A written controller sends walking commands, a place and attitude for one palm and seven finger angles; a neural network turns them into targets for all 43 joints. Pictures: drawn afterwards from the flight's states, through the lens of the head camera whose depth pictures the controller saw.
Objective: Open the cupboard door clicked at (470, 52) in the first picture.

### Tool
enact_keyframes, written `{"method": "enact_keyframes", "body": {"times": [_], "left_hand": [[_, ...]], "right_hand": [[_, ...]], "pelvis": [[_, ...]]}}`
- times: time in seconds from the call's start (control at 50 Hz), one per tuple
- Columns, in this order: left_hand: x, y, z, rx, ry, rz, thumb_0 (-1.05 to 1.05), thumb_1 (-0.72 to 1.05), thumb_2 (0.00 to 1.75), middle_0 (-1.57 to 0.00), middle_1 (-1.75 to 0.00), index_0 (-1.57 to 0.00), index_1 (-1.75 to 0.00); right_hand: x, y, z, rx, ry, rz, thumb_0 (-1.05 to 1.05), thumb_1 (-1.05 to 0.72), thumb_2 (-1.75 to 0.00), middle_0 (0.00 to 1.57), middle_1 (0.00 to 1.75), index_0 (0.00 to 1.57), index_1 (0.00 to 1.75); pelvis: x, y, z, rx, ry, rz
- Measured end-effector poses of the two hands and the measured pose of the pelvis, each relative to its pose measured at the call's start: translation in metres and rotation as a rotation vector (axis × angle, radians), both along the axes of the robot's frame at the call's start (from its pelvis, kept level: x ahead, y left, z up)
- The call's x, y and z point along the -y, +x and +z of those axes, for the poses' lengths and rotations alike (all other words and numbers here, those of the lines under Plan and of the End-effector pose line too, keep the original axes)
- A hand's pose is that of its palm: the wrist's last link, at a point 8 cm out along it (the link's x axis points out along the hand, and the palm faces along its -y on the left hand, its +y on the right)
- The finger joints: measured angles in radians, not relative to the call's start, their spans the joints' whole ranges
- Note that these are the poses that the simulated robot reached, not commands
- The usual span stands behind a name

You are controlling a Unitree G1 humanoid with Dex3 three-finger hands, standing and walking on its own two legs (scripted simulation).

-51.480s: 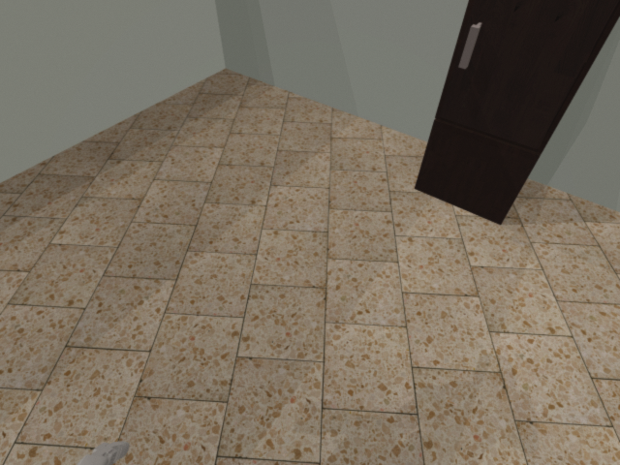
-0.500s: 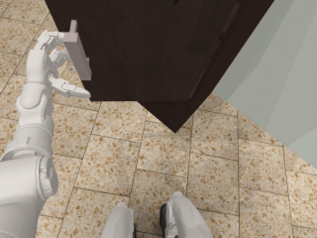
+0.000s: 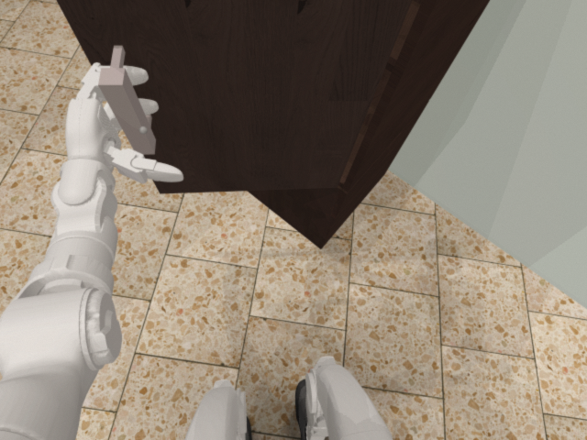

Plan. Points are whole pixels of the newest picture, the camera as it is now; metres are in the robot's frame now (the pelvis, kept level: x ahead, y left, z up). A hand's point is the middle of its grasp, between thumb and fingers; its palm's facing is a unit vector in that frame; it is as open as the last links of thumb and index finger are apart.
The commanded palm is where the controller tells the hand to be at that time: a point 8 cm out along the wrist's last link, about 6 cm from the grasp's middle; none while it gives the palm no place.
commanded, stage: slide the fingers in behind the handle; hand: left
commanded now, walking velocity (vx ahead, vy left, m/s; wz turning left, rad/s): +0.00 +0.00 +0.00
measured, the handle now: (132, 103) +0.56 +0.17 +0.05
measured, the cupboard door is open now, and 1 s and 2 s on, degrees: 44 44 62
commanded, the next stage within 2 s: close the thumb around the handle in 0.56 s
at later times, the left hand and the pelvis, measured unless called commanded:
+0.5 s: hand (148, 132) +0.51 +0.15 +0.05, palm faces -0.01 -1.00 -0.03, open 13.9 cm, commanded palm +0.49 +0.19 +0.05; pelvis +0.00 +0.00 +0.00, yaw +0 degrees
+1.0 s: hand (143, 134) +0.51 +0.16 +0.05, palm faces -0.02 -1.00 -0.02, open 10.7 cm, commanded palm +0.48 +0.20 +0.05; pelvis +0.00 +0.01 +0.00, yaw +0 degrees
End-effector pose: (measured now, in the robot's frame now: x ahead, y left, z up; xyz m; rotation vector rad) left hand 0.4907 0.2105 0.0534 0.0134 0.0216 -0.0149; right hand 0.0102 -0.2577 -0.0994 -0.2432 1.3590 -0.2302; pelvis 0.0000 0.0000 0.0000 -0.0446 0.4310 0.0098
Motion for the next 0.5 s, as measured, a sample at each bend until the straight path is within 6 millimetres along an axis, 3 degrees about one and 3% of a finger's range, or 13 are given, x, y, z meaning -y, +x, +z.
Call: {"method": "enact_keyframes", "body": {"times": [0.5], "left_hand": [[0.0055, 0.0, -0.0036, -0.002, 0.013, 0.003, -0.01, -0.5, 0.3, -0.3, -1.2, -0.31, -1.21]], "right_hand": [[-0.0022, 0.0003, -0.0018, -0.005, 0.004, 0.007, 0.0, -0.91, -0.9, 0.21, 0.3, 0.2, 0.3]], "pelvis": [[-0.0013, 0.0002, -0.001, -0.004, -0.003, 0.007]]}}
